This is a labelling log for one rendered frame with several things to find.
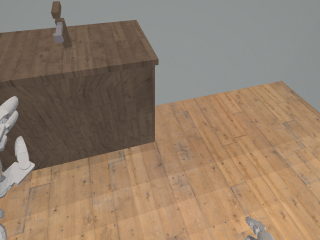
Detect robot left hand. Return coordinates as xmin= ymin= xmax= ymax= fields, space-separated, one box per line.
xmin=0 ymin=96 xmax=35 ymax=199

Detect robot right hand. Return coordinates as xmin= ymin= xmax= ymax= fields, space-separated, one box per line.
xmin=244 ymin=216 xmax=274 ymax=240

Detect tap lever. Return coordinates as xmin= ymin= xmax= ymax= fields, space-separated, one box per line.
xmin=53 ymin=22 xmax=64 ymax=43

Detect counter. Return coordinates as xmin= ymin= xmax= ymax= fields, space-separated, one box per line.
xmin=0 ymin=1 xmax=159 ymax=172

